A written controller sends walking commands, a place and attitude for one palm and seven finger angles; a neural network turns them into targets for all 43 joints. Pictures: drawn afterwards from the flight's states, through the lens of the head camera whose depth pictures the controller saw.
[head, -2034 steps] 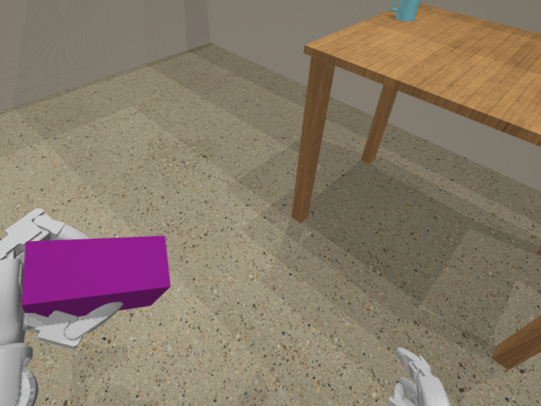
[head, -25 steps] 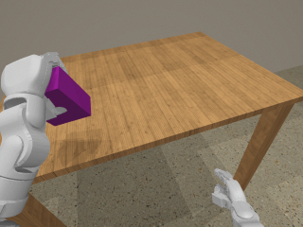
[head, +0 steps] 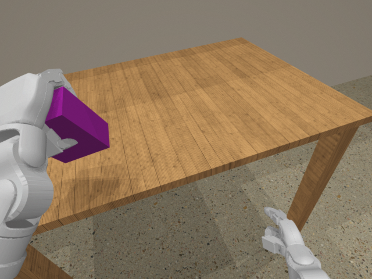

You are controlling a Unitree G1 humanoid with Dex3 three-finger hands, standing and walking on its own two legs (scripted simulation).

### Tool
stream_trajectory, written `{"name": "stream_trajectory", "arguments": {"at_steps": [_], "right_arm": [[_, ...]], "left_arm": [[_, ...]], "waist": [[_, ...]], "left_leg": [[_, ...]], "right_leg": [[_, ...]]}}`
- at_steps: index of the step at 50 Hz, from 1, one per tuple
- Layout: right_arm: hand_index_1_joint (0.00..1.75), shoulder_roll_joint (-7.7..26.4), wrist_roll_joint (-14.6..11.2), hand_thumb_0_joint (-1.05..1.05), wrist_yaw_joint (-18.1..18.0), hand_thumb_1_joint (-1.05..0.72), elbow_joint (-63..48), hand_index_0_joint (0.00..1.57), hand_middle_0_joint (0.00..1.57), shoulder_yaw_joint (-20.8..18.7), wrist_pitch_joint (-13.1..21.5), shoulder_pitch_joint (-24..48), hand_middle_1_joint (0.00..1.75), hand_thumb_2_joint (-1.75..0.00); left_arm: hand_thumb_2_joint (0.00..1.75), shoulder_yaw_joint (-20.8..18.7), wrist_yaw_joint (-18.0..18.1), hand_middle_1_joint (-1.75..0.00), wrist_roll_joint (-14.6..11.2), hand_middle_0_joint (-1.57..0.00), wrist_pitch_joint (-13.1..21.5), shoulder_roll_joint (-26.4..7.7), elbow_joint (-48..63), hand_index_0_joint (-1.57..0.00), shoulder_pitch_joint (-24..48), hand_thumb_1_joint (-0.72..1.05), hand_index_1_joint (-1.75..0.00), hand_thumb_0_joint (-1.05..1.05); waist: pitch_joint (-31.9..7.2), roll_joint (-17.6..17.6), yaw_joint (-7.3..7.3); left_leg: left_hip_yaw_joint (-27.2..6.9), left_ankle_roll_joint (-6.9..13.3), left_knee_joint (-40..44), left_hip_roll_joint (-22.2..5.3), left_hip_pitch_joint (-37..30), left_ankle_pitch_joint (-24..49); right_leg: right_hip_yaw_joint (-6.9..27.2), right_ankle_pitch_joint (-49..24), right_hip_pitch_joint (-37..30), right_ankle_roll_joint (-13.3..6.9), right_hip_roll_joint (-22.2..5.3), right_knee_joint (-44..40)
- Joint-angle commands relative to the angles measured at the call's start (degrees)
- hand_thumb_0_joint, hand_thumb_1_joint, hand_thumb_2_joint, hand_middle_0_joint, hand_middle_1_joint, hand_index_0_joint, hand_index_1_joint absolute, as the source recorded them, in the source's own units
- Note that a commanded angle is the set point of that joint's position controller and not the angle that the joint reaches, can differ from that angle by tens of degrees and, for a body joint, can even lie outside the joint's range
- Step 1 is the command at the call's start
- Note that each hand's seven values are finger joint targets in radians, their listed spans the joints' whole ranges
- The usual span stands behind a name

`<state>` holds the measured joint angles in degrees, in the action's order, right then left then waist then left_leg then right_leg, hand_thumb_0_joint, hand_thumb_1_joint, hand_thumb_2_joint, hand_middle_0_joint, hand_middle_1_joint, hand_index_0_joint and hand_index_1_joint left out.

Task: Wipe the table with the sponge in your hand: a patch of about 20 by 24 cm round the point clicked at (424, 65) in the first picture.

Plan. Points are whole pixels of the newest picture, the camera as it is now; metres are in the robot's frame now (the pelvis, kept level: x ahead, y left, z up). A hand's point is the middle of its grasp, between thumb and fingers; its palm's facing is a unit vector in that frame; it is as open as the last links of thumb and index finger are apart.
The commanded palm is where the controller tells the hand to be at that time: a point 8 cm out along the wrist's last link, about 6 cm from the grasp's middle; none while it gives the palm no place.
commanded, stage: bring the sponge back beside the body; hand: left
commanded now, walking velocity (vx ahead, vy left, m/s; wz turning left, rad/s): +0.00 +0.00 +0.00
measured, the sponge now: (72, 134) +0.28 +0.28 +0.22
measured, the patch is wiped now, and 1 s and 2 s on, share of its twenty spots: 0.90 0.90 0.90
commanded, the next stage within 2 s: step back with the hand held close in 1.44 s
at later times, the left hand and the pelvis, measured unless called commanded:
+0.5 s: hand (52, 137) +0.23 +0.27 +0.25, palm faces +0.42 -0.14 -0.90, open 9.7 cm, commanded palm +0.16 +0.28 +0.32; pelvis -0.01 -0.01 +0.00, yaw +0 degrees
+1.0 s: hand (40, 154) +0.19 +0.26 +0.25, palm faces +0.47 -0.17 -0.87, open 9.7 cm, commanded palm +0.12 +0.27 +0.31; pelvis -0.02 -0.01 +0.00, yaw +0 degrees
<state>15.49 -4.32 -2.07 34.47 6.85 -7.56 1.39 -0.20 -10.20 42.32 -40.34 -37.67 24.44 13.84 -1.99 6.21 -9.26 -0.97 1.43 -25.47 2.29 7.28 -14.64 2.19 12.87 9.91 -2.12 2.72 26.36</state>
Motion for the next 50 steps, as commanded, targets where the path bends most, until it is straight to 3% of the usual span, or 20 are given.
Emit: {"name": "stream_trajectory", "arguments": {"at_steps": [1, 2, 6, 7, 11, 12, 17, 21, 22, 26, 29, 31, 33, 36, 37, 39, 41, 42, 46, 50], "right_arm": [[0.3, 4.84, 0.16, 0.0, -0.19, -0.9, -12.21, 0.2, 0.2, -2.45, 3.46, 16.84, 0.3, -0.9], [0.3, 3.48, 0.24, 0.0, -0.28, -0.9, -12.8, 0.2, 0.2, -1.9, 4.04, 16.26, 0.3, -0.9], [0.3, 4.79, 0.26, 0.0, -0.86, -0.9, -11.91, 0.2, 0.2, -2.45, 4.16, 16.85, 0.3, -0.9], [0.3, 3.64, 0.36, 0.0, -0.98, -0.9, -12.18, 0.2, 0.2, -2.0, 4.55, 15.67, 0.3, -0.9], [0.3, 4.6, 0.0, 0.0, -1.07, -0.9, -11.44, 0.2, 0.2, -2.36, 4.36, 16.37, 0.3, -0.9], [0.3, 3.69, 0.17, 0.0, -1.11, -0.9, -11.82, 0.2, 0.2, -1.92, 4.81, 15.78, 0.3, -0.9], [0.3, 3.48, 0.15, 0.0, -0.99, -0.9, -12.36, 0.2, 0.2, -1.67, 5.47, 16.3, 0.3, -0.9], [0.3, 4.7, 0.49, 0.0, -1.23, -0.9, -12.02, 0.2, 0.2, -2.27, 5.21, 16.6, 0.3, -0.9], [0.3, 3.48, 0.74, 0.0, -1.25, -0.9, -12.76, 0.2, 0.2, -1.86, 5.63, 16.75, 0.3, -0.9], [0.3, 4.38, 0.93, 0.0, -1.3, -0.9, -12.14, 0.2, 0.2, -2.46, 5.17, 17.37, 0.3, -0.9], [0.3, 3.95, 0.82, 0.0, -1.18, -0.9, -11.24, 0.2, 0.2, -2.4, 4.76, 16.09, 0.3, -0.9], [0.3, 4.2, 0.48, 0.0, -1.31, -0.9, -11.96, 0.2, 0.2, -2.57, 5.42, 17.08, 0.3, -0.9], [0.3, 3.5, 0.71, 0.0, -1.27, -0.9, -11.09, 0.2, 0.2, -2.24, 5.43, 15.26, 0.3, -0.9], [0.3, 4.22, 0.3, 0.0, -1.37, -0.9, -12.32, 0.2, 0.2, -2.49, 5.95, 16.88, 0.3, -0.9], [0.3, 3.29, 0.52, 0.0, -1.36, -0.9, -12.9, 0.2, 0.2, -2.08, 6.46, 16.69, 0.3, -0.9], [0.3, 4.04, 0.79, 0.0, -1.46, -0.9, -11.61, 0.2, 0.2, -2.54, 5.89, 15.72, 0.3, -0.9], [0.3, 4.29, 0.74, 0.0, -1.68, -0.9, -12.63, 0.2, 0.2, -2.71, 6.54, 17.32, 0.3, -0.9], [0.3, 3.11, 1.01, 0.0, -1.67, -0.9, -13.31, 0.2, 0.2, -2.23, 6.96, 17.08, 0.3, -0.9], [0.3, 3.99, 1.1, 0.0, -1.71, -0.9, -12.56, 0.2, 0.2, -2.78, 6.5, 17.51, 0.3, -0.9], [0.3, 3.67, 1.25, 0.0, -1.42, -0.9, -11.87, 0.2, 0.2, -2.78, 5.69, 16.23, 0.3, -0.9]], "left_arm": [[1.3, -11.26, 2.52, -1.6, 1.6, -1.2, 1.21, -16.7, 13.76, -1.2, 17.11, 0.1, -1.6, 0.0], [1.3, -9.21, 2.8, -1.6, 2.31, -1.2, 1.11, -13.87, 13.15, -1.2, 17.54, 0.1, -1.6, 0.0], [1.3, -12.31, 3.95, -1.6, 1.74, -1.2, 1.39, -18.23, 13.77, -1.2, 18.9, 0.1, -1.6, 0.0], [1.3, -10.11, 4.11, -1.6, 2.88, -1.2, 1.03, -15.39, 11.0, -1.2, 18.89, 0.1, -1.6, 0.0], [1.3, -11.06, 4.22, -1.6, 1.87, -1.2, 1.43, -16.93, 9.05, -1.2, 18.21, 0.1, -1.6, 0.0], [1.3, -8.49, 4.06, -1.6, 2.62, -1.2, 1.12, -13.79, 7.74, -1.2, 17.94, 0.1, -1.6, 0.0], [1.3, -6.98, 3.64, -1.6, 1.95, -1.2, 1.44, -11.61, 9.57, -1.2, 15.3, 0.1, -1.6, 0.0], [1.3, -12.27, 4.27, -1.6, 1.42, -1.2, 2.2, -17.36, 12.73, -1.2, 13.68, 0.1, -1.6, 0.0], [1.3, -10.41, 4.34, -1.6, 2.38, -1.2, 2.0, -14.67, 12.41, -1.2, 13.08, 0.1, -1.6, 0.0], [1.3, -14.87, 4.99, -1.6, 1.53, -1.2, 2.8, -19.4, 15.85, -1.2, 12.1, 0.1, -1.6, 0.0], [1.3, -12.09, 5.11, -1.6, 0.82, -1.2, 2.87, -15.19, 11.59, -1.2, 8.83, 0.1, -1.6, 0.0], [1.3, -13.78, 5.35, -1.6, 0.46, -1.2, 3.31, -17.13, 13.72, -1.2, 9.58, 0.1, -1.6, 0.0], [1.3, -10.9, 5.38, -1.6, 0.3, -1.2, 3.08, -12.85, 8.92, -1.2, 6.05, 0.1, -1.6, 0.0], [1.3, -12.45, 5.57, -1.6, -0.6, -1.2, 3.91, -14.75, 14.0, -1.2, 6.65, 0.1, -1.6, 0.0], [1.3, -10.2, 5.76, -1.6, 0.1, -1.2, 3.74, -11.79, 14.13, -1.2, 6.71, 0.1, -1.6, 0.0], [1.3, -11.0, 5.91, -1.6, -0.92, -1.2, 3.97, -12.29, 13.2, -1.2, 3.5, 0.1, -1.6, 0.0], [1.3, -13.83, 6.5, -1.6, -0.79, -1.2, 4.37, -15.66, 18.98, -1.2, 5.61, 0.1, -1.6, 0.0], [1.3, -11.9, 6.8, -1.6, 0.21, -1.2, 4.18, -12.95, 18.99, -1.2, 5.3, 0.1, -1.6, 0.0], [1.3, -15.8, 7.56, -1.6, -0.67, -1.2, 4.22, -16.62, 21.96, -1.2, 3.61, 0.1, -1.6, 0.0], [1.3, -14.06, 8.11, -1.6, -0.9, -1.2, 4.25, -13.61, 19.43, -1.2, 0.46, 0.1, -1.6, 0.0]], "waist": [[-14.23, -0.84, -0.68], [-14.26, -2.61, -1.14], [-13.38, 0.86, -0.6], [-13.42, -1.97, -0.98], [-11.15, -1.24, -0.02], [-11.34, -2.56, -0.55], [-11.45, -1.92, -0.59], [-10.99, -1.6, -0.36], [-12.54, -3.28, -1.32], [-11.77, -0.45, -1.15], [-7.33, -1.83, -0.45], [-8.56, -1.15, -0.64], [-5.87, -3.4, -0.18], [-6.92, -1.6, -0.34], [-8.14, -2.65, -1.1], [-5.13, -3.22, -0.15], [-8.55, -0.39, -0.65], [-10.52, -2.55, -1.64], [-9.44, -0.38, -1.33], [-6.25, -1.94, -1.24]], "left_leg": [[-0.7, -0.33, 2.07, -0.88, 0.01, 16.78], [-0.31, -0.15, 1.67, -0.4, 0.99, 18.12], [-0.96, -0.32, 2.11, -0.72, -0.36, 14.96], [-0.27, -0.28, 1.68, -0.31, 0.82, 15.89], [-0.95, -0.45, 2.25, -0.8, 0.56, 11.78], [-0.24, -0.29, 1.75, -0.34, 1.49, 13.04], [-0.29, -0.19, 1.95, -0.31, 2.17, 11.68], [-0.91, -0.36, 2.08, -0.76, 1.67, 9.22], [-0.08, -0.18, 1.24, -0.11, 2.67, 10.65], [-0.7, -0.49, 1.13, -0.34, 1.61, 9.9], [-0.37, -0.6, 1.99, -0.27, 2.75, 9.13], [-0.64, -0.56, 1.4, -0.57, 1.78, 7.75], [-0.19, -0.44, 1.89, -0.44, 3.11, 7.58], [-0.72, -0.57, 1.73, -0.75, 2.42, 5.11], [0.01, -0.36, 0.97, -0.2, 3.27, 6.73], [-0.45, -0.48, 2.03, -0.38, 3.28, 5.12], [-0.65, -0.5, 1.32, -0.48, 1.91, 5.04], [-0.03, -0.27, 0.6, 0.07, 2.46, 7.7], [-0.79, -0.57, 1.21, -0.51, 1.13, 7.71], [-0.71, -0.71, 2.22, -0.42, 2.14, 7.75]], "right_leg": [[3.84, -11.54, -8.08, -2.0, -0.69, -2.06], [2.29, -11.73, -8.52, -1.87, -1.22, -1.35], [4.46, -8.68, -7.16, -2.27, -0.62, -2.85], [3.04, -8.16, -7.6, -2.01, -1.18, -2.15], [4.73, -4.56, -5.81, -1.92, -0.86, -4.09], [3.33, -5.15, -6.35, -1.66, -1.47, -3.29], [3.02, -4.26, -6.76, -1.41, -1.67, -3.15], [5.2, -1.64, -6.07, -1.55, -1.25, -4.09], [4.51, -2.15, -7.53, -1.35, -1.93, -3.11], [6.87, -1.67, -6.45, -1.83, -1.25, -4.04], [4.73, -0.57, -4.67, -1.29, -1.06, -4.64], [6.4, 1.2, -4.15, -1.54, -1.15, -5.08], [4.59, 1.92, -3.45, -1.02, -1.23, -5.2], [5.96, 4.3, -3.04, -1.14, -1.5, -5.66], [4.85, 3.56, -4.08, -0.92, -2.08, -4.74], [4.7, 4.61, -2.92, -0.7, -1.62, -5.94], [6.71, 4.76, -3.93, -1.28, -1.59, -5.47], [5.48, 2.98, -5.68, -1.14, -2.07, -4.19], [6.61, 1.54, -4.97, -1.64, -1.04, -4.66], [4.6, 1.09, -4.01, -1.37, -0.69, -4.59]]}}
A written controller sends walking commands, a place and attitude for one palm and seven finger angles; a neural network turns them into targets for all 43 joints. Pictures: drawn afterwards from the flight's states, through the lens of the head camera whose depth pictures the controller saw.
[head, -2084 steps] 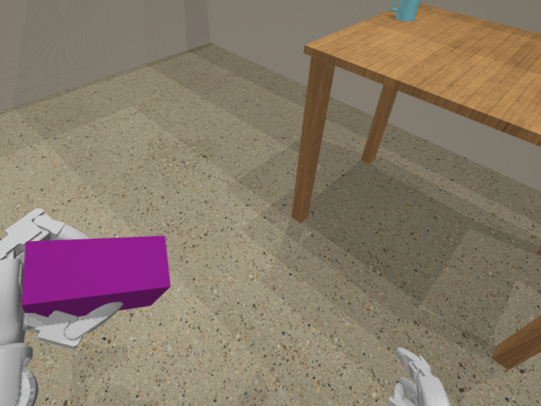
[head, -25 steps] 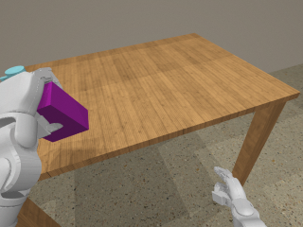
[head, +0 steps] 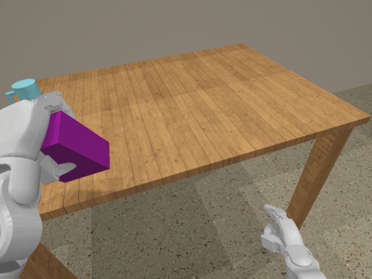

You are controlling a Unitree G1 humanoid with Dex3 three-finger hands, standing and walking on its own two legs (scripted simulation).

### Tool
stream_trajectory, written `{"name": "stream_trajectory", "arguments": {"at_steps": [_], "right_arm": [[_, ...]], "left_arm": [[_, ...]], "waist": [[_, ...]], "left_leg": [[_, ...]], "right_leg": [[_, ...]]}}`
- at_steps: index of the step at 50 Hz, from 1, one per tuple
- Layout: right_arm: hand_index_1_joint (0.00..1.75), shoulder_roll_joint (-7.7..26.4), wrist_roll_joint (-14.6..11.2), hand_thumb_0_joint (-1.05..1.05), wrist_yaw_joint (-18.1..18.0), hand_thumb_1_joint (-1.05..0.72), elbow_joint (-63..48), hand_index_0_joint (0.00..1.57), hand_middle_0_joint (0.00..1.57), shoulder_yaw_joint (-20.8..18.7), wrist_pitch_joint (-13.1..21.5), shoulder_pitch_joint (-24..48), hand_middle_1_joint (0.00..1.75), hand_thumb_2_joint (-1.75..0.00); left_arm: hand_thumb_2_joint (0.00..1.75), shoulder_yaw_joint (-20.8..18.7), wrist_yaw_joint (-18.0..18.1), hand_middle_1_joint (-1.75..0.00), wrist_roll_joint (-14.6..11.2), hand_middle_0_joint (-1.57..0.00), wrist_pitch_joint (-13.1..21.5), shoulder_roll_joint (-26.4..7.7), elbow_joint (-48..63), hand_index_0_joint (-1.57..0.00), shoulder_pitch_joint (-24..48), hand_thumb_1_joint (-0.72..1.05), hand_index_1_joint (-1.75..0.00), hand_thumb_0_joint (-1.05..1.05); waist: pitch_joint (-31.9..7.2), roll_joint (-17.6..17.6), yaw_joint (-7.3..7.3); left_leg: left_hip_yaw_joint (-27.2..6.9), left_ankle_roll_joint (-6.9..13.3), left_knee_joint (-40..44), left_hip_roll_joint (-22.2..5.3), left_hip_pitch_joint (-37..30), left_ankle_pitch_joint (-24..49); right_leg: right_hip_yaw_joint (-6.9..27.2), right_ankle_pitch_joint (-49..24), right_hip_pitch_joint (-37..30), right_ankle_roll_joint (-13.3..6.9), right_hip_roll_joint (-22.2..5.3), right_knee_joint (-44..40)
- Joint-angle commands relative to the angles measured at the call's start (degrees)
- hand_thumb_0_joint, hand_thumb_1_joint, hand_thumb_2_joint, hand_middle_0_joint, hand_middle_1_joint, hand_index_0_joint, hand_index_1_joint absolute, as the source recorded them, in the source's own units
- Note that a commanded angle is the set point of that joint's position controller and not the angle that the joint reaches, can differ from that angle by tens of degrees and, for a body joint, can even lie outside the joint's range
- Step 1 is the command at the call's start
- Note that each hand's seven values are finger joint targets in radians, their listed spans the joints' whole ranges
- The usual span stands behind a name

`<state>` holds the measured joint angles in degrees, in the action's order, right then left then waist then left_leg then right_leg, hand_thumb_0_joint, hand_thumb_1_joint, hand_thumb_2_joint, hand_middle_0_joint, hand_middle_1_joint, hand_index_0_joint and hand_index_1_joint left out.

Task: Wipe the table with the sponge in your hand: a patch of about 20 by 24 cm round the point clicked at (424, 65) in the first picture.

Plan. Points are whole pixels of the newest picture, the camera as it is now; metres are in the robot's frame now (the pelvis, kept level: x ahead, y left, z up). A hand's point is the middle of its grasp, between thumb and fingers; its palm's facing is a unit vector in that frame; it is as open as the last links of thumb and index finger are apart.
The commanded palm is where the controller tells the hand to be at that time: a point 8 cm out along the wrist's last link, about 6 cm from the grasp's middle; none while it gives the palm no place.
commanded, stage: bring the sponge back beside the body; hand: left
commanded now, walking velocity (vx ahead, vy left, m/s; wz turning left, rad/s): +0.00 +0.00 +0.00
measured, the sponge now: (72, 155) +0.23 +0.27 +0.20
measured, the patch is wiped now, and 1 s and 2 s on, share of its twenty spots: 0.90 0.90 0.90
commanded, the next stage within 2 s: step back with the hand held close in 0.44 s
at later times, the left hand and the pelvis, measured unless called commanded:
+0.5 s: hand (42, 134) +0.22 +0.29 +0.26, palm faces +0.53 -0.18 -0.83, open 9.7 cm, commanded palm +0.14 +0.29 +0.31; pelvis +0.00 +0.01 +0.00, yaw +0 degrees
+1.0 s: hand (61, 113) +0.23 +0.25 +0.30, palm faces +0.57 -0.72 -0.39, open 9.7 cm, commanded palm +0.15 +0.29 +0.29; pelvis +0.00 +0.01 -0.01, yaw +2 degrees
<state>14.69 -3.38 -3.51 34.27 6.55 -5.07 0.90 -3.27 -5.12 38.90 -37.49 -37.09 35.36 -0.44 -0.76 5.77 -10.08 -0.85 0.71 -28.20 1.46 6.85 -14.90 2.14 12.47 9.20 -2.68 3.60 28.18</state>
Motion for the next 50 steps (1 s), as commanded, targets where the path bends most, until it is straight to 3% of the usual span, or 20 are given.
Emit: {"name": "stream_trajectory", "arguments": {"at_steps": [1, 3, 8, 11, 12, 16, 17, 26, 27, 28, 29, 30, 32, 34, 36, 37, 41, 44, 46, 50], "right_arm": [[0.3, 4.51, -0.13, 0.0, 0.12, -0.9, -12.12, 0.2, 0.2, -2.32, 3.54, 17.66, 0.3, -0.9], [0.3, 3.88, -0.05, 0.0, 0.39, -0.9, -11.29, 0.2, 0.2, -1.92, 3.17, 15.79, 0.3, -0.9], [0.3, 4.02, -0.14, 0.0, 0.33, -0.9, -11.25, 0.2, 0.2, -1.88, 3.29, 16.14, 0.3, -0.9], [0.3, 4.61, -0.36, 0.0, 0.15, -0.9, -12.41, 0.2, 0.2, -2.07, 3.45, 17.99, 0.3, -0.9], [0.3, 3.41, -0.13, 0.0, 0.21, -0.9, -13.04, 0.2, 0.2, -1.49, 4.01, 17.83, 0.3, -0.9], [0.3, 4.65, -0.11, 0.0, 0.27, -0.9, -12.18, 0.2, 0.2, -2.14, 3.44, 17.81, 0.3, -0.9], [0.3, 3.42, -0.07, 0.0, 0.38, -0.9, -12.74, 0.2, 0.2, -1.56, 3.7, 17.79, 0.3, -0.9], [0.3, 4.73, -0.67, 0.0, 0.72, -0.9, -12.08, 0.2, 0.2, -1.84, 2.66, 17.85, 0.3, -0.9], [0.3, 3.64, -0.62, 0.0, 0.81, -0.9, -12.85, 0.2, 0.2, -1.39, 3.15, 17.95, 0.3, -0.9], [0.3, 4.55, -0.45, 0.0, 0.2, -0.9, -9.45, 0.2, 0.2, -1.3, 2.74, 14.31, 0.3, -0.9], [0.3, 5.81, -0.43, 0.0, 1.42, -0.9, -18.68, 0.2, 0.2, -4.76, 2.53, 2.74, 0.3, -0.9], [0.3, 5.76, 0.62, 0.0, 1.42, -0.9, -14.72, 0.2, 0.2, -3.1, 2.47, 1.27, 0.3, -0.9], [0.3, 4.98, 0.32, 0.0, 1.22, -0.9, -15.23, 0.2, 0.2, -4.19, 1.57, 0.12, 0.3, -0.9], [0.3, 4.87, 1.13, 0.0, 0.67, -0.9, -15.11, 0.2, 0.2, -4.51, 0.94, -0.37, 0.3, -0.9], [0.3, 5.61, 1.6, 0.0, 0.61, -0.9, -16.09, 0.2, 0.2, -5.14, 1.33, 0.69, 0.3, -0.9], [0.3, 5.08, 1.64, 0.0, 0.33, -0.9, -16.36, 0.2, 0.2, -5.3, 1.64, -0.18, 0.3, -0.9], [0.3, 4.86, 2.33, 0.0, 0.9, -0.9, -13.05, 0.2, 0.2, -6.88, 2.51, -3.21, 0.3, -0.9], [0.3, 5.27, 2.87, 0.0, 1.32, -0.9, -9.93, 0.2, 0.2, -8.36, 3.68, -5.67, 0.3, -0.9], [0.3, 5.7, 2.27, 0.0, 1.25, -0.9, -8.95, 0.2, 0.2, -9.0, 4.04, -6.88, 0.3, -0.9], [0.3, 6.01, 0.79, 0.0, 1.32, -0.9, -9.57, 0.2, 0.2, -9.93, 3.26, -5.85, 0.3, -0.9]], "left_arm": [[1.3, -11.74, 2.99, -1.6, 2.04, -1.2, 1.3, -14.8, 9.51, -1.2, 15.14, 0.1, -1.6, 0.0], [1.3, -8.95, 3.25, -1.6, 1.7, -1.2, 0.94, -10.5, 5.53, -1.2, 11.99, 0.1, -1.6, 0.0], [1.3, -8.31, 3.86, -1.6, 1.49, -1.2, 0.84, -9.93, 5.63, -1.2, 13.5, 0.1, -1.6, 0.0], [1.3, -10.39, 4.12, -1.6, 1.31, -1.2, 1.03, -13.26, 12.07, -1.2, 16.77, 0.1, -1.6, 0.0], [1.3, -7.93, 4.24, -1.6, 2.41, -1.2, 0.73, -10.16, 11.88, -1.2, 17.4, 0.1, -1.6, 0.0], [1.3, -11.54, 4.54, -1.6, 1.8, -1.2, 0.08, -14.39, 12.84, -1.2, 16.41, 0.1, -1.6, 0.0], [1.3, -8.68, 4.46, -1.6, 2.73, -1.2, -0.21, -10.83, 12.3, -1.2, 17.09, 0.1, -1.6, 0.0], [1.3, -9.43, 4.11, -1.6, 1.45, -1.2, -0.67, -12.25, 9.96, -1.2, 16.8, 0.1, -1.6, 0.0], [1.3, -6.75, 4.07, -1.6, 2.24, -1.2, -0.94, -8.81, 10.23, -1.2, 17.4, 0.1, -1.6, 0.0], [1.3, -0.75, 4.02, -1.6, 2.72, -1.2, -2.61, -2.35, -9.18, -1.2, 13.14, 0.1, -1.6, 0.0], [1.3, -17.62, 7.4, -1.6, -39.78, -1.2, 13.89, 0.2, 4.26, -1.2, 21.5, 0.1, -1.6, 0.0], [1.3, -20.09, 9.41, -1.6, -39.53, -1.2, 19.55, -4.54, -4.75, -1.2, 9.62, 0.1, -1.6, 0.0], [1.3, -23.07, 11.03, -1.6, -41.25, -1.2, 25.83, -4.0, 4.33, -1.2, 5.72, 0.1, -1.6, 0.0], [1.3, -25.69, 12.13, -1.6, -42.04, -1.2, 32.24, -5.34, 18.32, -1.2, 2.35, 0.1, -1.6, 0.0], [1.3, -32.31, 13.93, -1.6, -42.88, -1.2, 37.39, -9.65, 29.66, -1.2, -2.8, 0.1, -1.6, 0.0], [1.3, -32.38, 14.6, -1.6, -42.9, -1.2, 38.51, -6.74, 28.8, -1.2, -9.22, 0.1, -1.6, 0.0], [1.3, -35.24, 15.71, -1.6, -42.69, -1.2, 42.47, -5.77, 28.31, -1.2, -9.75, 0.1, -1.6, 0.0], [1.3, -34.72, 15.34, -1.6, -42.37, -1.2, 44.65, -3.45, 16.27, -1.2, -5.95, 0.1, -1.6, 0.0], [1.3, -33.59, 14.75, -1.6, -42.42, -1.2, 45.22, -1.94, 9.17, -1.2, -4.47, 0.1, -1.6, 0.0], [1.3, -32.52, 13.62, -1.6, -42.73, -1.2, 45.65, -1.28, 3.23, -1.2, -6.02, 0.1, -1.6, 0.0]], "waist": [[-7.58, 0.08, -0.22], [-4.77, -1.71, 0.41], [-5.76, -1.56, 0.57], [-9.32, 2.12, 0.11], [-10.72, 0.76, -0.75], [-10.58, 1.14, -0.25], [-10.45, -0.4, -0.66], [-8.24, 1.16, 0.26], [-9.11, 0.16, -0.44], [-1.02, -2.86, 3.1], [4.69, -11.49, 10.12], [-0.32, -16.78, 9.01], [-3.06, -16.94, 9.08], [-8.65, -7.77, 9.77], [-13.22, 4.81, 8.53], [-14.57, 8.99, 8.12], [-15.17, 10.34, 9.03], [-12.21, 7.91, 10.19], [-11.1, 1.23, 10.8], [-11.43, -11.8, 11.7]], "left_leg": [[-1.03, -0.07, 4.73, -0.11, 1.86, 6.95], [-0.69, 0.02, 5.8, -0.29, 2.58, 7.33], [-0.84, 0.03, 6.25, -0.23, 2.36, 6.82], [-1.55, 0.07, 6.57, -0.44, 0.99, 6.1], [-0.9, 0.28, 6.02, 0.22, 1.55, 8.87], [-1.62, 0.02, 6.22, -0.41, 0.58, 9.3], [-0.85, 0.18, 5.75, 0.08, 1.07, 11.08], [-1.54, -0.1, 7.32, -0.81, 1.27, 7.96], [-0.81, 0.21, 6.57, -0.14, 1.64, 10.33], [-0.47, -0.23, 7.72, -0.68, 3.49, 6.67], [-4.03, 1.03, 1.24, -1.77, 4.41, -4.5], [-3.77, 1.6, -1.79, -0.87, 3.26, -6.14], [-3.17, 1.83, -7.34, -0.13, 1.19, -4.67], [-2.82, 1.48, -6.12, -2.07, 0.79, 1.84], [-6.63, 1.45, 0.47, -5.64, 2.82, 10.84], [-9.01, 1.85, 1.99, -7.67, 5.07, 18.58], [-12.51, 1.95, 2.67, -12.44, 1.81, 43.04], [-11.8, 2.42, 1.91, -13.44, 3.52, 40.46], [-11.28, 1.73, -0.68, -12.58, 2.68, 38.86], [-5.9, -0.49, -13.01, -6.78, 11.08, 17.98]], "right_leg": [[5.88, 2.56, -2.73, -1.02, -1.43, -7.03], [3.65, 2.4, -2.05, -0.66, -1.25, -7.04], [3.15, 2.18, -2.99, -0.66, -1.25, -6.92], [4.06, 1.31, -4.8, -1.03, -1.11, -6.31], [2.81, 0.04, -5.85, -0.96, -1.41, -5.49], [4.57, -1.56, -6.24, -1.38, -0.86, -5.89], [3.29, -1.9, -5.99, -1.15, -1.16, -5.54], [3.73, -0.84, -5.41, -1.18, -0.76, -6.32], [2.53, -1.82, -5.72, -1.06, -1.07, -5.71], [1.31, 1.69, -0.95, -0.91, -0.65, -7.69], [5.96, 4.84, 11.61, 0.97, -2.69, -13.3], [6.81, 7.77, 12.65, 0.06, -5.04, -13.22], [9.68, 7.99, 15.48, -1.33, -10.08, -14.55], [8.34, -1.77, 11.38, -2.37, -13.38, -9.99], [4.31, -13.03, 4.53, -1.14, -9.94, -1.1], [1.65, -16.33, 1.38, 0.06, -7.75, 2.78], [-1.03, 2.5, 5.51, 2.21, -3.54, 10.99], [-0.51, 7.71, 6.11, 2.17, -2.82, 9.5], [-0.26, 1.36, 4.86, 1.86, -3.24, 3.01], [10.38, -29.25, 0.62, -2.71, -14.75, -2.45]]}}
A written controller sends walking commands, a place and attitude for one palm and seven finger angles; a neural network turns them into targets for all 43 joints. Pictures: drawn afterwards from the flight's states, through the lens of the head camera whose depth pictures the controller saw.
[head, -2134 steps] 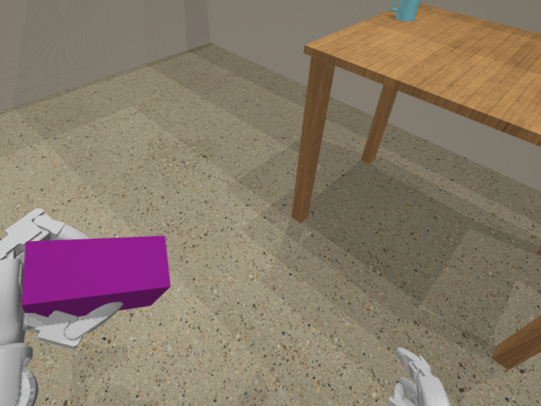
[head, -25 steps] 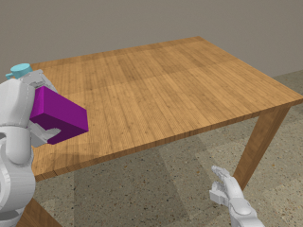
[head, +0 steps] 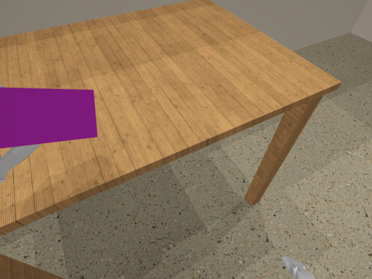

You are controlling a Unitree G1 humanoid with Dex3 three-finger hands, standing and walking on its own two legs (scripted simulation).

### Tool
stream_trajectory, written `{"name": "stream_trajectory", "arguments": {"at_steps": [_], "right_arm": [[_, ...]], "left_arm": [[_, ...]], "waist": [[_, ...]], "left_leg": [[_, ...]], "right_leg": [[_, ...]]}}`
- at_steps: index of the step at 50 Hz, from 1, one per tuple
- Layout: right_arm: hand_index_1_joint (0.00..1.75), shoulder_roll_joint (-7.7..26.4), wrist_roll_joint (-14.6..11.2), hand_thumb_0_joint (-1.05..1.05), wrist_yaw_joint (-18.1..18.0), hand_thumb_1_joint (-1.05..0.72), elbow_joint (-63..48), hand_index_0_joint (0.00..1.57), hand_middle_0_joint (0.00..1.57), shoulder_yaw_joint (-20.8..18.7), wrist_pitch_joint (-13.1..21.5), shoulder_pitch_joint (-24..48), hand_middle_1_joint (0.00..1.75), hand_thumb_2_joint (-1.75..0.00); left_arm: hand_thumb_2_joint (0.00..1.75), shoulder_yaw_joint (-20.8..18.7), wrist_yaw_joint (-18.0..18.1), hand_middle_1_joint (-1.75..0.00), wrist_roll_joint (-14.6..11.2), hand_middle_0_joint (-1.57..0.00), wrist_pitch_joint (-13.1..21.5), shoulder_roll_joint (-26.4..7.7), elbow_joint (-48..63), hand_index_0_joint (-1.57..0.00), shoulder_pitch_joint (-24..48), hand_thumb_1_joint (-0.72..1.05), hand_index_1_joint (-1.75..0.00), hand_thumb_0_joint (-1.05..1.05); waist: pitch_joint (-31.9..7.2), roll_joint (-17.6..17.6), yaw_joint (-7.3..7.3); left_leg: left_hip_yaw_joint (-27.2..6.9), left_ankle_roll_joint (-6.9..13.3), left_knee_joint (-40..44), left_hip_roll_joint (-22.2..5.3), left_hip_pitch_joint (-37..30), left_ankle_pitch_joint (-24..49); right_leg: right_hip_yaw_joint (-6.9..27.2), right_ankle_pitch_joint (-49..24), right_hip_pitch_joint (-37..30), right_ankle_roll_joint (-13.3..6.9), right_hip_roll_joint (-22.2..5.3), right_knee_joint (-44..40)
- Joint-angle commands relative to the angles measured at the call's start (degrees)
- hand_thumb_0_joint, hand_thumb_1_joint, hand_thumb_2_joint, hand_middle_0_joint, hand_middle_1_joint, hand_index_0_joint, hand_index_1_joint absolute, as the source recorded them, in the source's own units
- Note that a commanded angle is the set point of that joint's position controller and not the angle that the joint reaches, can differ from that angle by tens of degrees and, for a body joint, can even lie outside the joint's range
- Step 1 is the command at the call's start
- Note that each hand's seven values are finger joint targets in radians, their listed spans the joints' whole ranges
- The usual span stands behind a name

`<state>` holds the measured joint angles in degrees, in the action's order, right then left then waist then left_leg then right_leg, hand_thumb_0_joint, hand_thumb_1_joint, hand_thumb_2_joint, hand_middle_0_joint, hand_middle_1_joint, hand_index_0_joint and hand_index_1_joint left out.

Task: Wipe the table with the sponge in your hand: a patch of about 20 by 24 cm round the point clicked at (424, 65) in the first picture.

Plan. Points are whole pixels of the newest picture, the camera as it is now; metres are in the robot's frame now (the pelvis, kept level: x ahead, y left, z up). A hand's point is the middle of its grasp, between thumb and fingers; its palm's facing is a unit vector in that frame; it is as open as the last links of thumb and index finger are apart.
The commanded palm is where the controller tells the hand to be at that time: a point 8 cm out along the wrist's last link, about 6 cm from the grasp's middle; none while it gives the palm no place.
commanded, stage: step back with the hand held close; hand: left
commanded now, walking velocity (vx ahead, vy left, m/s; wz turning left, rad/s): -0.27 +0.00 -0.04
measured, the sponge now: (47, 114) +0.27 +0.20 +0.27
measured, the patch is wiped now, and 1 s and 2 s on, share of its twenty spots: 0.90 0.90 0.90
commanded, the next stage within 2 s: stop stepping back and stand still in 0.76 s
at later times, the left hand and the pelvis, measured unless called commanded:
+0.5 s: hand out of the picture +0.10 +0.28 +0.30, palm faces +0.63 -0.76 -0.16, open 9.7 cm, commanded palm +0.04 +0.30 +0.30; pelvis -0.11 +0.02 -0.01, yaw +2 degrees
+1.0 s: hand out of the picture -0.01 +0.22 +0.30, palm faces +0.43 -0.84 -0.34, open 9.7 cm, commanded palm -0.07 +0.28 +0.30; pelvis -0.25 +0.01 +0.01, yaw -4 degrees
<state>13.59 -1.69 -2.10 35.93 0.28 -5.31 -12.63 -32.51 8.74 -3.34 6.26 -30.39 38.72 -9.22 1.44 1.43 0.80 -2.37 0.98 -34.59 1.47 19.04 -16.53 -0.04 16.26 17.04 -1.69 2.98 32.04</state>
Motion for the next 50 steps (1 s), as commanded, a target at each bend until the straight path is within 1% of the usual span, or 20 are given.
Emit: {"name": "stream_trajectory", "arguments": {"at_steps": [1, 5, 9, 12, 16, 19, 22, 25, 27, 28, 29, 31, 32, 41, 42, 44, 45, 46, 47, 50], "right_arm": [[0.3, 6.59, -1.16, 0.0, -0.06, -0.9, -11.33, 0.2, 0.2, -3.82, 3.46, 7.77, 0.3, -0.9], [0.3, 4.26, -1.32, 0.0, 0.07, -0.9, -14.31, 0.2, 0.2, -2.21, 4.43, 9.38, 0.3, -0.9], [0.3, 4.45, 0.01, 0.0, -1.39, -0.9, -13.43, 0.2, 0.2, -2.06, 5.62, 8.41, 0.3, -0.9], [0.3, 5.67, 0.21, 0.0, -2.22, -0.9, -12.33, 0.2, 0.2, -3.28, 7.73, 8.09, 0.3, -0.9], [0.3, 5.88, -0.16, 0.0, -2.05, -0.9, -9.79, 0.2, 0.2, -4.21, 9.22, 5.26, 0.3, -0.9], [0.3, 6.99, -0.22, 0.0, -1.9, -0.9, -9.64, 0.2, 0.2, -4.23, 9.46, 7.14, 0.3, -0.9], [0.3, 5.9, -0.46, 0.0, -1.38, -0.9, -9.13, 0.2, 0.2, -3.04, 9.03, 8.22, 0.3, -0.9], [0.3, 4.95, -0.15, 0.0, -0.56, -0.9, -9.91, 0.2, 0.2, -1.51, 7.79, 9.63, 0.3, -0.9], [0.3, 6.88, 0.33, 0.0, -1.18, -0.9, -12.31, 0.2, 0.2, -1.57, 7.1, 10.63, 0.3, -0.9], [0.3, 8.22, 0.78, 0.0, -1.48, -0.9, -13.89, 0.2, 0.2, -1.93, 7.05, 11.53, 0.3, -0.9], [0.3, 6.34, 1.25, 0.0, -1.41, -0.9, -14.59, 0.2, 0.2, -2.24, 7.87, 11.09, 0.3, -0.9], [0.3, 4.22, 1.52, 0.0, -0.9, -0.9, -12.74, 0.2, 0.2, -3.47, 9.23, 8.91, 0.3, -0.9], [0.3, 4.95, 0.97, 0.0, -0.05, -0.9, -10.6, 0.2, 0.2, -4.31, 9.62, 9.26, 0.3, -0.9], [0.3, 4.39, 0.51, 0.0, 0.32, -0.9, -6.99, 0.2, 0.2, -2.6, 12.28, 7.91, 0.3, -0.9], [0.3, 4.38, 0.57, 0.0, 0.45, -0.9, -6.93, 0.2, 0.2, -2.6, 12.01, 7.83, 0.3, -0.9], [0.3, 2.62, -0.48, 0.0, 0.54, -0.9, -7.6, 0.2, 0.2, -2.26, 10.42, 7.98, 0.3, -0.9], [0.3, 3.7, -0.59, 0.0, 0.18, -0.9, -8.51, 0.2, 0.2, -1.8, 10.52, 10.97, 0.3, -0.9], [0.3, 3.7, 0.21, 0.0, 0.65, -0.9, -8.76, 0.2, 0.2, -1.02, 11.26, 10.6, 0.3, -0.9], [0.3, 2.55, -1.43, 0.0, 0.32, -0.9, -9.24, 0.2, 0.2, -2.06, 10.72, 7.57, 0.3, -0.9], [0.3, 3.58, -0.87, 0.0, -0.54, -0.9, -11.4, 0.2, 0.2, -1.72, 8.52, 8.78, 0.3, -0.9]], "left_arm": [[1.3, -3.0, -0.27, -1.6, -0.7, -1.2, 2.35, -8.12, 2.0, -1.2, 1.68, 0.1, -1.6, 0.0], [1.3, -5.38, -0.39, -1.6, -1.08, -1.2, 4.69, -10.26, 13.92, -1.2, -7.82, 0.1, -1.6, 0.0], [1.3, -9.11, 1.57, -1.6, -1.63, -1.2, 6.61, -12.2, 21.33, -1.2, -9.68, 0.1, -1.6, 0.0], [1.3, -9.83, 2.47, -1.6, -2.0, -1.2, 7.44, -10.86, 21.52, -1.2, -7.92, 0.1, -1.6, 0.0], [1.3, -6.87, 2.35, -1.6, -1.54, -1.2, 6.55, -7.58, 9.8, -1.2, 0.78, 0.1, -1.6, 0.0], [1.3, -3.97, 1.59, -1.6, -0.74, -1.2, 5.19, -6.67, 1.37, -1.2, 9.01, 0.1, -1.6, 0.0], [1.3, 2.22, 1.14, -1.6, 0.09, -1.2, 4.04, -5.21, 1.18, -1.2, 15.31, 0.1, -1.6, 0.0], [1.3, 5.32, 0.56, -1.6, 0.75, -1.2, 3.25, -4.88, 6.51, -1.2, 15.38, 0.1, -1.6, 0.0], [1.3, 3.86, 0.52, -1.6, 0.35, -1.2, 3.66, -5.68, 11.75, -1.2, 13.68, 0.1, -1.6, 0.0], [1.3, 1.91, 0.99, -1.6, 0.65, -1.2, 4.01, -5.81, 14.18, -1.2, 13.01, 0.1, -1.6, 0.0], [1.3, -0.25, 1.71, -1.6, 1.2, -1.2, 4.34, -7.24, 17.45, -1.2, 14.04, 0.1, -1.6, 0.0], [1.3, -5.03, 2.27, -1.6, 1.17, -1.2, 6.05, -12.03, 23.64, -1.2, 17.14, 0.1, -1.6, 0.0], [1.3, -2.97, 1.92, -1.6, 0.18, -1.2, 4.78, -7.97, 16.99, -1.2, 12.31, 0.1, -1.6, 0.0], [1.3, 2.41, 1.3, -1.6, -2.25, -1.2, 1.35, -3.8, 6.37, -1.2, 15.8, 0.1, -1.6, 0.0], [1.3, 2.72, 0.5, -1.6, -2.17, -1.2, 2.01, -3.88, 5.68, -1.2, 15.39, 0.1, -1.6, 0.0], [1.3, 1.44, -0.11, -1.6, -1.18, -1.2, 3.5, -8.01, 5.51, -1.2, 13.26, 0.1, -1.6, 0.0], [1.3, -0.84, 0.02, -1.6, -1.54, -1.2, 4.79, -10.2, 5.07, -1.2, 11.86, 0.1, -1.6, 0.0], [1.3, -3.58, 0.54, -1.6, -0.85, -1.2, 5.68, -10.86, 3.69, -1.2, 10.34, 0.1, -1.6, 0.0], [1.3, -2.46, -0.53, -1.6, -2.11, -1.2, 4.17, -7.56, 3.48, -1.2, 3.47, 0.1, -1.6, 0.0], [1.3, -6.19, -0.54, -1.6, -1.21, -1.2, 4.78, -9.51, 6.01, -1.2, 0.36, 0.1, -1.6, 0.0]], "waist": [[-14.99, -8.59, 0.89], [-11.58, -8.4, -0.75], [-14.02, -2.28, 0.03], [-16.08, 9.32, -1.49], [-17.98, 5.34, 0.13], [-9.9, 2.04, -0.09], [-4.24, -7.57, 0.37], [-5.18, -10.54, 0.42], [-4.06, 2.13, 0.48], [-4.62, 16.53, -0.1], [-7.69, 22.07, 0.04], [-12.3, 13.38, -0.36], [-12.44, 10.36, -0.65], [-12.6, 16.74, -0.1], [-12.09, 13.15, -0.66], [-8.37, -12.64, -1.22], [-5.39, -15.33, -2.47], [-9.46, -9.62, -2.16], [-9.24, -17.77, -0.99], [-9.49, -13.92, -0.34]], "left_leg": [[-1.53, -1.7, -11.36, -4.44, 0.91, 6.75], [-1.45, -0.47, -17.21, -5.18, 5.28, -8.57], [-0.34, -0.39, 2.01, -6.27, -0.3, 5.53], [-6.8, 1.76, 8.29, -13.55, -1.34, 18.7], [-2.71, -0.03, 3.87, -11.55, -4.9, 24.92], [-2.19, 0.63, 3.45, -10.03, 5.37, 2.63], [0.48, -0.41, -8.15, -3.68, 2.72, -12.77], [3.08, -0.06, -12.38, -3.3, -5.2, -9.75], [-7.87, 3.5, 7.61, -8.46, 0.52, -17.27], [-17.7, 6.73, 19.69, -16.76, 10.07, -23.33], [-22.27, 9.41, 26.01, -23.06, 17.74, -22.68], [-17.55, 7.14, 21.83, -22.11, 9.85, -10.16], [-12.67, 5.93, 19.34, -20.55, 4.66, -7.53], [-3.28, -1.18, 23.2, -13.2, -2.32, -5.54], [-1.67, -2.64, 17.56, -11.92, -2.01, -5.54], [5.88, -6.21, -16.93, -2.93, 0.18, -6.25], [2.62, -5.95, -33.17, -0.06, 9.86, -11.19], [-0.25, -4.83, -37.41, -1.29, 14.58, -11.61], [-2.5, -3.55, -32.85, -2.85, 17.05, -6.61], [3.94, -1.82, -16.83, -2.84, 13.83, -1.89]], "right_leg": [[14.79, -41.3, -9.59, -6.03, -18.46, -7.09], [12.64, -32.52, -2.68, -6.13, -20.4, -8.44], [8.5, -27.96, -3.13, -2.64, -14.6, -2.91], [2.87, -12.79, -3.0, 2.09, -4.62, 1.92], [3.45, -12.51, -3.05, 1.67, -4.51, 2.35], [6.02, -6.89, -0.7, 1.3, -5.79, -1.31], [16.5, 10.01, 12.56, -2.1, -15.27, -17.83], [10.33, 14.33, 18.99, -2.85, -17.25, -19.68], [4.08, 13.25, 16.91, 0.14, -9.16, -4.77], [-0.63, 10.32, 10.97, 2.06, -1.67, 14.01], [0.04, 10.32, 4.85, 2.65, 1.35, 35.6], [4.25, 10.99, 9.1, 2.45, 0.26, 44.42], [3.17, 10.45, 11.46, 2.78, 1.41, 43.83], [-4.67, 11.99, -6.12, -0.36, 2.53, -1.69], [-2.85, 7.36, -6.63, -1.85, -0.23, -11.72], [16.7, -1.45, 5.0, -7.7, -20.17, -24.87], [19.52, -15.34, 7.45, -8.76, -23.94, -23.41], [15.15, -30.73, 3.22, -9.05, -24.54, -17.96], [6.87, -39.53, -6.14, -5.17, -18.54, -11.66], [5.48, -43.82, -12.93, -4.48, -16.14, -7.46]]}}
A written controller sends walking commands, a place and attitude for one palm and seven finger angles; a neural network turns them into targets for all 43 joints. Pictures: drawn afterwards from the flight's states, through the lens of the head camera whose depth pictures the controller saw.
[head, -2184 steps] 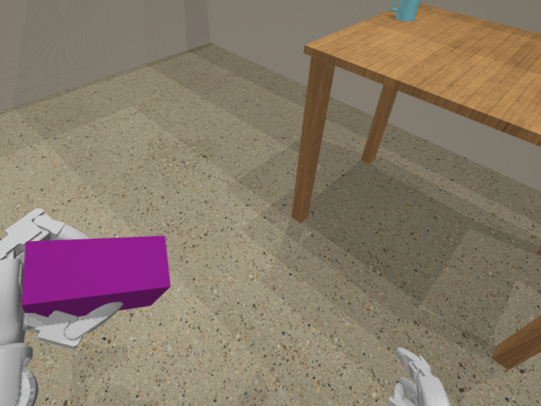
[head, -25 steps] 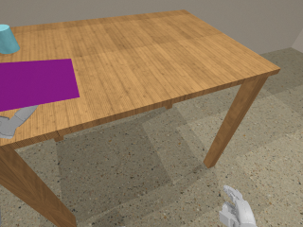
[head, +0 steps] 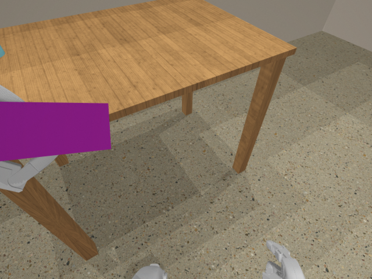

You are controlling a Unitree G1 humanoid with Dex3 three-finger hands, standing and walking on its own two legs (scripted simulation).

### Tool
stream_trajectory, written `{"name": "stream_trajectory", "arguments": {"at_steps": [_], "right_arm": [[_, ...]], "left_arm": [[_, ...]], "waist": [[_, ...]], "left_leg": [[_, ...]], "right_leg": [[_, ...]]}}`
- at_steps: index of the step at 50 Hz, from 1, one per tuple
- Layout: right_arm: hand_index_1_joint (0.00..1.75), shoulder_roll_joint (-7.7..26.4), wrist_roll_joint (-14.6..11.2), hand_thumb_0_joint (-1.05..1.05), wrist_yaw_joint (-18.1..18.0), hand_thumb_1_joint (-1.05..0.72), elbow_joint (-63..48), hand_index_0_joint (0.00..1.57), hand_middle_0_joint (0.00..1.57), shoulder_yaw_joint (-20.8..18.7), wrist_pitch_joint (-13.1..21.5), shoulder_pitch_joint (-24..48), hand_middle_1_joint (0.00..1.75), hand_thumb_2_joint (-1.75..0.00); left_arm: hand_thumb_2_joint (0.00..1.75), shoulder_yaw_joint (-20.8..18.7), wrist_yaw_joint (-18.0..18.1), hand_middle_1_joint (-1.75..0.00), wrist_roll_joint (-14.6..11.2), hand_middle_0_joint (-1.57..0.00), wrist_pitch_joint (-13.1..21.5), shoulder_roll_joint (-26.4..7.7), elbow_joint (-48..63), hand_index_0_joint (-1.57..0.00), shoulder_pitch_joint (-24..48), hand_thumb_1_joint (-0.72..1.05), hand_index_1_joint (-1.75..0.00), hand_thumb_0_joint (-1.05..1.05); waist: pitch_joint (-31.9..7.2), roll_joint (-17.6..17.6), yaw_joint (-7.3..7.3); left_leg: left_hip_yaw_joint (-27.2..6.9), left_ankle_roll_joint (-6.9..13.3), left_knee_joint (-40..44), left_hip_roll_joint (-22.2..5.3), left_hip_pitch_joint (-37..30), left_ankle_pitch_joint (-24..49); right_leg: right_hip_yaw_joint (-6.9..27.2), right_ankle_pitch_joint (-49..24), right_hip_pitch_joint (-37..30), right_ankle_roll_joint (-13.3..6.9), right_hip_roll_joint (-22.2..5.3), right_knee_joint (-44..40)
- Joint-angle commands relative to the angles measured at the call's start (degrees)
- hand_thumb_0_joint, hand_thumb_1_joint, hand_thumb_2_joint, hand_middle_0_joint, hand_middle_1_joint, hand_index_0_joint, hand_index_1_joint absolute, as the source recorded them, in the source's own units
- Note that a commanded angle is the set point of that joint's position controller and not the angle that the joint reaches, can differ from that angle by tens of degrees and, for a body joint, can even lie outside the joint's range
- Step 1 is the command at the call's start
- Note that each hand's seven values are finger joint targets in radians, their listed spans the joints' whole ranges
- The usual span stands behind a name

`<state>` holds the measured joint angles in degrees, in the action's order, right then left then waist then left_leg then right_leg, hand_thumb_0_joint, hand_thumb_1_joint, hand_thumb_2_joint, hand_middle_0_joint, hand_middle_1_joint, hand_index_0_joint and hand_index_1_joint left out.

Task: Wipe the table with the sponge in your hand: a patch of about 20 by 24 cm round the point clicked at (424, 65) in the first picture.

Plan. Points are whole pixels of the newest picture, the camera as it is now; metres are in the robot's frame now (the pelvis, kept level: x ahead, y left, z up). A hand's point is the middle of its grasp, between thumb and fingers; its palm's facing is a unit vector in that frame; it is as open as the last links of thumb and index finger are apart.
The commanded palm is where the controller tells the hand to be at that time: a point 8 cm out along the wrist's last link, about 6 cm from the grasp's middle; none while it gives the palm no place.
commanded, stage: stop stepping back and stand still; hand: left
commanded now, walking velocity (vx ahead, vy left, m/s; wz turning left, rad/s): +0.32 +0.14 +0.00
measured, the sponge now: (65, 127) +0.26 +0.18 +0.26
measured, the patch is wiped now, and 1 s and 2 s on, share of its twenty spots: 0.90 0.90 0.90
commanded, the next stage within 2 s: stand and wait in 0.64 s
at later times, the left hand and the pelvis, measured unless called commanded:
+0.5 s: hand out of the picture +0.13 +0.26 +0.30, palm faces +0.62 -0.76 -0.20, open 9.7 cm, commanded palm +0.07 +0.29 +0.30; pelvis -0.07 +0.00 -0.01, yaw +3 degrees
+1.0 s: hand out of the picture +0.17 +0.24 +0.30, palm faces +0.56 -0.74 -0.38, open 9.7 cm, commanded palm +0.11 +0.29 +0.30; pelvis -0.04 +0.00 +0.00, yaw +3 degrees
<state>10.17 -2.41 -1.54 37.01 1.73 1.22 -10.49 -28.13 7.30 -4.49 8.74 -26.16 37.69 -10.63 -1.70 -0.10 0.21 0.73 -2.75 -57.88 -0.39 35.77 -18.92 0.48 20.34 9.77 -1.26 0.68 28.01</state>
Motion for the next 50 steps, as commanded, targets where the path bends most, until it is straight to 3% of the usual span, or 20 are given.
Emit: {"name": "stream_trajectory", "arguments": {"at_steps": [1, 4, 8, 10, 13, 15, 18, 19, 21, 23, 28, 30, 31, 33, 37, 39, 41, 42, 46, 50], "right_arm": [[0.3, 7.39, -0.19, 0.0, -1.37, -0.9, -12.54, 0.2, 0.2, -3.41, 1.81, 7.57, 0.3, -0.9], [0.3, 8.13, 0.24, 0.0, -1.45, -0.9, -11.91, 0.2, 0.2, -3.91, 3.23, 4.99, 0.3, -0.9], [0.3, 11.18, -0.58, 0.0, -0.87, -0.9, -12.22, 0.2, 0.2, -5.2, 4.21, 3.85, 0.3, -0.9], [0.3, 10.53, 0.21, 0.0, -0.92, -0.9, -11.53, 0.2, 0.2, -4.88, 4.71, 3.15, 0.3, -0.9], [0.3, 10.29, 1.06, 0.0, -1.13, -0.9, -10.12, 0.2, 0.2, -4.23, 5.49, 4.06, 0.3, -0.9], [0.3, 10.34, 1.31, 0.0, -1.47, -0.9, -9.72, 0.2, 0.2, -3.98, 5.92, 4.59, 0.3, -0.9], [0.3, 10.26, 1.58, 0.0, -1.79, -0.9, -9.72, 0.2, 0.2, -3.95, 5.89, 4.93, 0.3, -0.9], [0.3, 10.06, 1.76, 0.0, -1.71, -0.9, -9.77, 0.2, 0.2, -4.03, 5.55, 5.29, 0.3, -0.9], [0.3, 8.92, 1.6, 0.0, -1.19, -0.9, -9.06, 0.2, 0.2, -4.47, 4.62, 5.02, 0.3, -0.9], [0.3, 8.9, 1.07, 0.0, -0.91, -0.9, -8.44, 0.2, 0.2, -4.17, 4.83, 5.26, 0.3, -0.9], [0.3, 7.87, 1.83, 0.0, -2.13, -0.9, -9.25, 0.2, 0.2, -2.51, 4.31, 5.38, 0.3, -0.9], [0.3, 9.2, 1.66, 0.0, -2.18, -0.9, -10.49, 0.2, 0.2, -2.17, 5.07, 6.05, 0.3, -0.9], [0.3, 7.7, 1.57, 0.0, -2.25, -0.9, -11.62, 0.2, 0.2, -1.94, 5.98, 6.28, 0.3, -0.9], [0.3, 7.3, 1.81, 0.0, -1.37, -0.9, -9.56, 0.2, 0.2, -2.48, 7.2, 4.25, 0.3, -0.9], [0.3, 7.07, 1.4, 0.0, -0.75, -0.9, -9.65, 0.2, 0.2, -1.93, 9.34, 6.17, 0.3, -0.9], [0.3, 7.71, 1.13, 0.0, -0.44, -0.9, -10.86, 0.2, 0.2, -2.24, 9.2, 6.04, 0.3, -0.9], [0.3, 7.23, 1.05, 0.0, 0.26, -0.9, -10.65, 0.2, 0.2, -2.65, 8.38, 5.32, 0.3, -0.9], [0.3, 6.98, 0.63, 0.0, 0.77, -0.9, -9.8, 0.2, 0.2, -2.79, 8.22, 5.02, 0.3, -0.9], [0.3, 6.76, 0.52, 0.0, 0.08, -0.9, -10.04, 0.2, 0.2, -3.12, 7.33, 4.33, 0.3, -0.9], [0.3, 8.96, 0.47, 0.0, -0.95, -0.9, -10.26, 0.2, 0.2, -4.13, 6.33, 4.55, 0.3, -0.9]], "left_arm": [[1.3, -10.69, 1.2, -1.6, 0.0, -1.2, 2.76, -14.57, 9.34, -1.2, 3.32, 0.1, -1.6, 0.0], [1.3, -10.36, 2.51, -1.6, -0.14, -1.2, 3.05, -13.92, 11.32, -1.2, 2.33, 0.1, -1.6, 0.0], [1.3, -9.17, 3.12, -1.6, 0.14, -1.2, 3.37, -12.83, 14.21, -1.2, 0.91, 0.1, -1.6, 0.0], [1.3, -11.21, 3.59, -1.6, 0.97, -1.2, 3.44, -14.8, 13.95, -1.2, 2.66, 0.1, -1.6, 0.0], [1.3, -9.06, 3.78, -1.6, 1.28, -1.2, 4.0, -12.86, 11.95, -1.2, 5.98, 0.1, -1.6, 0.0], [1.3, -8.01, 3.96, -1.6, 1.38, -1.2, 3.63, -12.02, 9.2, -1.2, 10.26, 0.1, -1.6, 0.0], [1.3, -6.02, 3.62, -1.6, 1.37, -1.2, 2.97, -10.37, 4.19, -1.2, 11.61, 0.1, -1.6, 0.0], [1.3, -5.28, 3.28, -1.6, 1.41, -1.2, 2.69, -10.05, 2.52, -1.2, 11.57, 0.1, -1.6, 0.0], [1.3, -4.02, 2.36, -1.6, 1.26, -1.2, 2.46, -9.3, 0.16, -1.2, 11.43, 0.1, -1.6, 0.0], [1.3, -3.29, 1.81, -1.6, 1.21, -1.2, 3.31, -9.47, 2.43, -1.2, 16.01, 0.1, -1.6, 0.0], [1.3, -1.76, 2.28, -1.6, 1.31, -1.2, 3.19, -9.53, 4.03, -1.2, 17.71, 0.1, -1.6, 0.0], [1.3, -1.59, 2.91, -1.6, 1.23, -1.2, 3.98, -8.89, 8.96, -1.2, 19.5, 0.1, -1.6, 0.0], [1.3, -2.56, 3.18, -1.6, 1.57, -1.2, 4.07, -10.76, 9.99, -1.2, 21.25, 0.1, -1.6, 0.0], [1.3, -5.31, 2.84, -1.6, 1.97, -1.2, 3.94, -13.22, 7.99, -1.2, 20.38, 0.1, -1.6, 0.0], [1.3, -6.09, 3.01, -1.6, 1.33, -1.2, 3.13, -12.13, 10.02, -1.2, 14.76, 0.1, -1.6, 0.0], [1.3, -6.46, 2.56, -1.6, 1.2, -1.2, 3.05, -11.47, 9.05, -1.2, 9.99, 0.1, -1.6, 0.0], [1.3, -7.26, 2.04, -1.6, 1.38, -1.2, 3.13, -12.12, 5.62, -1.2, 6.15, 0.1, -1.6, 0.0], [1.3, -8.08, 2.01, -1.6, 0.68, -1.2, 3.53, -12.97, 7.6, -1.2, 8.66, 0.1, -1.6, 0.0], [1.3, -11.31, 2.06, -1.6, 0.32, -1.2, 4.54, -13.41, 6.48, -1.2, 5.47, 0.1, -1.6, 0.0], [1.3, -9.58, 2.57, -1.6, 0.23, -1.2, 4.39, -11.51, 5.49, -1.2, 3.93, 0.1, -1.6, 0.0]], "waist": [[-6.08, -5.7, -0.03], [-9.02, -4.12, 0.73], [-11.16, 6.49, -0.02], [-10.51, 10.48, 0.94], [-5.94, 16.23, 1.01], [-2.51, 16.15, 0.97], [-2.03, 10.2, 0.46], [-1.12, 5.66, 0.18], [1.24, -9.58, 0.27], [2.07, -9.66, 0.0], [-0.39, 0.88, 1.49], [0.38, 21.6, 0.93], [1.36, 20.31, 1.2], [-2.18, 12.37, 0.46], [-4.29, 14.39, -0.37], [-5.36, 7.16, -0.6], [-5.91, -7.61, 0.78], [-6.07, -8.56, 0.6], [-6.19, -6.19, 0.62], [-8.82, 3.26, -0.04]], "left_leg": [[2.7, 2.54, 12.57, -0.7, -6.65, 0.3], [4.25, 3.83, 27.81, 0.78, -18.96, 7.29], [-7.6, 7.6, 30.95, -9.58, -30.25, 28.48], [-8.14, 7.55, 29.79, -9.28, -28.91, 29.61], [-11.28, 8.08, 37.58, -11.0, -21.82, 8.28], [-11.82, 7.95, 42.25, -10.86, -13.24, -13.74], [-8.37, 6.48, 38.6, -8.25, -7.59, -22.24], [-5.73, 5.74, 32.44, -5.82, -5.15, -22.51], [-0.23, 3.87, 8.53, -1.54, -1.82, -12.41], [-0.72, 3.5, -1.97, -2.35, -1.38, -7.34], [2.24, 5.23, 27.34, -2.51, -26.78, -3.64], [-20.74, 11.2, 43.76, -16.25, -29.51, -17.7], [-26.01, 13.26, 47.2, -19.67, -25.59, -18.67], [-21.76, 12.23, 45.64, -17.12, -21.61, -13.99], [-7.61, 8.08, 39.68, -11.31, -19.53, -3.47], [-3.24, 5.86, 31.86, -7.93, -15.38, -0.19], [0.82, 2.96, 16.1, -2.26, -9.62, 1.29], [0.91, 2.21, 11.55, -1.13, -10.25, -5.1], [-0.89, 3.04, 20.95, -2.97, -12.74, -2.42], [-5.28, 5.54, 31.44, -8.06, -27.41, 25.55]], "right_leg": [[6.09, -45.99, -5.58, -5.51, -15.05, -3.22], [7.32, -40.18, -5.35, -3.51, -13.37, -2.19], [2.07, -15.36, 2.43, 1.63, -3.46, 2.48], [-1.43, -9.5, 4.46, 0.82, -0.94, 3.81], [-4.13, 4.69, 5.71, 0.94, 1.42, 7.25], [-5.45, 4.92, 2.39, 0.3, 1.86, 6.42], [-5.39, 3.74, -3.15, -1.16, 1.78, 0.33], [-1.36, 7.47, -2.43, -2.94, -0.38, -2.76], [22.87, 24.1, 3.04, -10.26, -14.05, -15.74], [25.04, 8.43, 2.8, -13.64, -19.29, -16.57], [5.13, 9.16, 14.49, -6.04, -9.59, -2.52], [-4.18, 11.79, 22.93, 0.01, 1.2, 17.37], [-1.55, 11.72, 23.17, 0.26, 0.92, 28.21], [-0.19, 8.72, 18.79, 0.88, -0.94, 30.06], [-4.17, 3.67, 4.16, 1.83, -0.76, 6.86], [-3.6, -5.95, -5.09, 1.08, -0.43, -5.44], [17.6, -17.05, -6.56, -5.51, -14.06, -11.21], [20.87, -18.85, -4.01, -7.88, -17.88, -12.2], [11.24, -31.62, -7.38, -6.63, -15.4, -5.4], [2.4, -24.56, -1.79, 0.79, -4.77, -0.55]]}}
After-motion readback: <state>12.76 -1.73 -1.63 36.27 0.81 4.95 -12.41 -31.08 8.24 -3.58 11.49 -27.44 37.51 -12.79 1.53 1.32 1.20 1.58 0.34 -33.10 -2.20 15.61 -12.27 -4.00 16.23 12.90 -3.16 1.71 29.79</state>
